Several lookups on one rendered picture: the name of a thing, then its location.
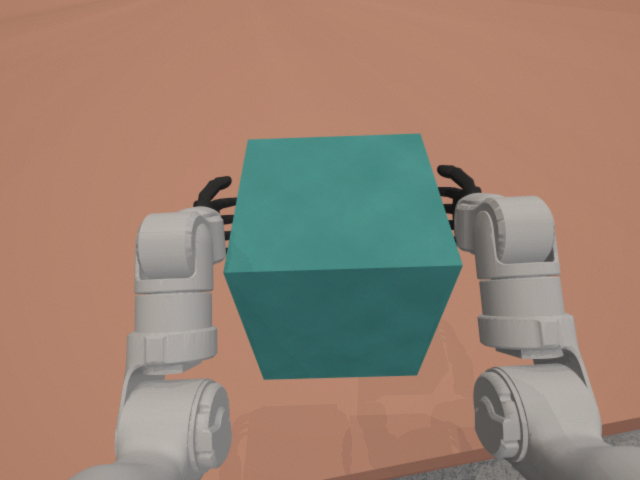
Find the carton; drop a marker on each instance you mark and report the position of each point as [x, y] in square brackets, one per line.
[341, 258]

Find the robot left upper arm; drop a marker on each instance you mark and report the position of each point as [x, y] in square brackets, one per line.
[169, 430]

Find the left robot hand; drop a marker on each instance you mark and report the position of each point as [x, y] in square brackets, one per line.
[209, 192]

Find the right robot hand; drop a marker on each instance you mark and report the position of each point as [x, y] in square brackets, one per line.
[460, 178]

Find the robot left forearm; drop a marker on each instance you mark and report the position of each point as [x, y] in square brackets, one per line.
[174, 257]

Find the robot right upper arm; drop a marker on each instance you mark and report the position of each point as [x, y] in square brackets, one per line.
[542, 419]

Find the robot right forearm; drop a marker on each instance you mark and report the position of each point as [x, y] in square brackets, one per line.
[514, 243]

